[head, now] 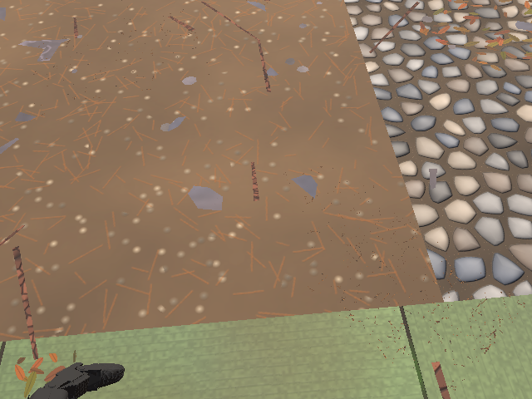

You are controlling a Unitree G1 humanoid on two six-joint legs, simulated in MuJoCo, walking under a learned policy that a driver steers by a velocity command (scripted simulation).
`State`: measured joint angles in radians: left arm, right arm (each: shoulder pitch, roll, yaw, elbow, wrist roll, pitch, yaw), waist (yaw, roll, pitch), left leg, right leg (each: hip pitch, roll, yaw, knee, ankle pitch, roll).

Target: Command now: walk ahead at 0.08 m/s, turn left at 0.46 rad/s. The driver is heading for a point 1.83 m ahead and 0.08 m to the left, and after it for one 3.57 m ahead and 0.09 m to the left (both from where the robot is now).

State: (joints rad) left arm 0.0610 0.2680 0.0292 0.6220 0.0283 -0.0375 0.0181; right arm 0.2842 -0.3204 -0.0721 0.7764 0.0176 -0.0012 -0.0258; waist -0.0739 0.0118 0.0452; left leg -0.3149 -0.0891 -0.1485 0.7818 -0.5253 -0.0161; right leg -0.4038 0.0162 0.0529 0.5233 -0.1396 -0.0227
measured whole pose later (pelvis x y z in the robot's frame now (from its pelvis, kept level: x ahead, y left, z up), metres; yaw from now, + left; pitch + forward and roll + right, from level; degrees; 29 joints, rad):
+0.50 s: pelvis +0.02 +0.03 +0.01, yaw +17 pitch +1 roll -2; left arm 0.15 0.34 0.09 0.75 0.00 0.03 0.03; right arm 0.18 -0.29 -0.06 0.64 -0.01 0.04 0.00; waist 0.01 -0.04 0.06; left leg -0.28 -0.01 -0.01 0.53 -0.27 0.04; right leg -0.48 -0.04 -0.03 1.01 -0.48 0.06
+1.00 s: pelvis +0.03 +0.01 +0.01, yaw +5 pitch +1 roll +2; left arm 0.29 0.29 0.06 0.77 -0.02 -0.01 0.01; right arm 0.11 -0.32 -0.09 0.75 0.01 0.01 -0.01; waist 0.02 0.03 0.04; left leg -0.45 -0.01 0.00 0.98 -0.43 -0.01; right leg -0.20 0.03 0.03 0.47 -0.29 -0.06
